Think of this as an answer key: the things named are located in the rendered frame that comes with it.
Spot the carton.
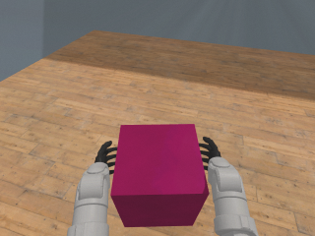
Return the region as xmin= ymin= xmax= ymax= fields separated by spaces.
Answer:
xmin=110 ymin=124 xmax=209 ymax=227

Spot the right robot forearm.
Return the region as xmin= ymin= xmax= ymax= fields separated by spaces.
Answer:
xmin=208 ymin=156 xmax=259 ymax=236

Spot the right robot hand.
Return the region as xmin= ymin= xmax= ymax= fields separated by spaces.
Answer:
xmin=199 ymin=137 xmax=221 ymax=171

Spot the left robot forearm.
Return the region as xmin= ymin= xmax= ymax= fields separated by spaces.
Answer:
xmin=67 ymin=162 xmax=110 ymax=236

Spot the left robot hand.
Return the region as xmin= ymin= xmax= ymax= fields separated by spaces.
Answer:
xmin=94 ymin=141 xmax=117 ymax=175

